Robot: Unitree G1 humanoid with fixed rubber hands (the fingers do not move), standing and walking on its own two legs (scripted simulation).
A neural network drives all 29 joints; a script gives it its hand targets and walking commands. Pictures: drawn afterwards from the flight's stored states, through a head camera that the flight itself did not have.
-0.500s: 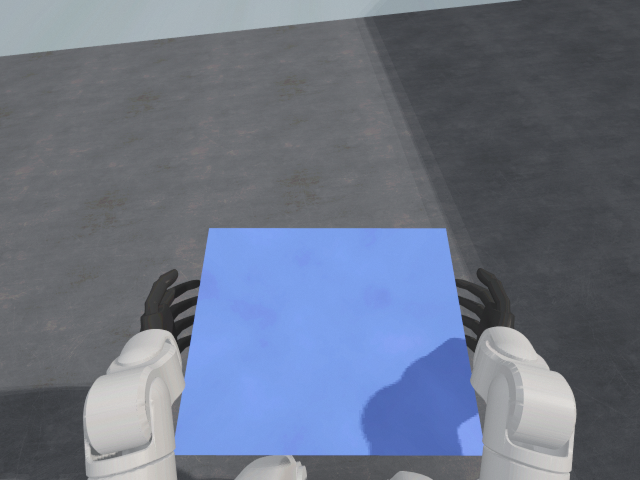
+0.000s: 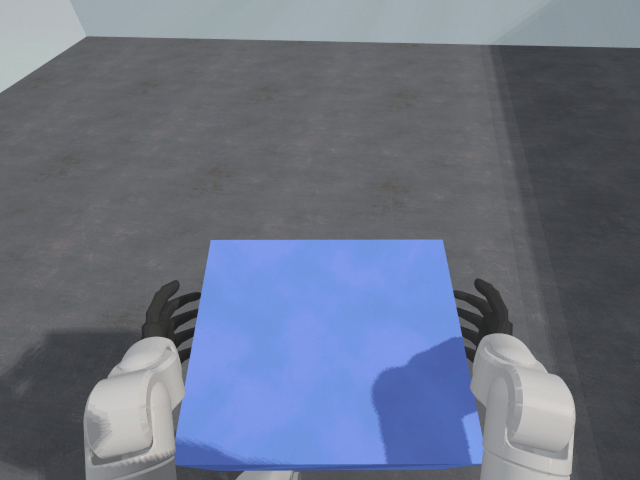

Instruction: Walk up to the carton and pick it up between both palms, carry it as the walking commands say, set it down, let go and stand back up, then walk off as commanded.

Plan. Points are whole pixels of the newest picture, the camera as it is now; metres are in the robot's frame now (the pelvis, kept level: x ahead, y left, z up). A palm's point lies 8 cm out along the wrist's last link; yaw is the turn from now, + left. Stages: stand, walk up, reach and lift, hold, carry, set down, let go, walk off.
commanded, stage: carry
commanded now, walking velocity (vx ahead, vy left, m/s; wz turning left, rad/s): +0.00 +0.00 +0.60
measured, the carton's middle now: (326, 358) +0.26 -0.01 +0.01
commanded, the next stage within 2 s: none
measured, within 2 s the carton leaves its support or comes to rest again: neither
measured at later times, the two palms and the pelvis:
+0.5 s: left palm out of the picture +0.10 +0.25 +0.09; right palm (411, 382) +0.20 -0.10 +0.07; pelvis -0.09 +0.01 -0.01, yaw +17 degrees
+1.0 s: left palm out of the picture -0.08 +0.26 +0.10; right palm (359, 476) +0.12 -0.03 +0.07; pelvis -0.18 -0.01 +0.00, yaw +35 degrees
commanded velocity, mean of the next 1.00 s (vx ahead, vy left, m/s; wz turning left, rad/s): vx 0.00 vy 0.00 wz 0.60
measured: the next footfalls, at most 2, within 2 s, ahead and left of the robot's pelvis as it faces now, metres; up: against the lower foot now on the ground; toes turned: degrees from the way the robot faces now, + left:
left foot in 0.18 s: +0.01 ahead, +0.14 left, +0.00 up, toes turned +16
right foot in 0.44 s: +0.02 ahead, -0.07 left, +0.00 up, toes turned +9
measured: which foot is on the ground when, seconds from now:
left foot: up 0.00-0.16, down 0.18-0.46, up 0.48-0.66, down 0.68-0.94, up 0.96-1.00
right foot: down 0.00-0.20, up 0.22-0.42, down 0.44-0.68, up 0.70-0.90, down 0.92-1.00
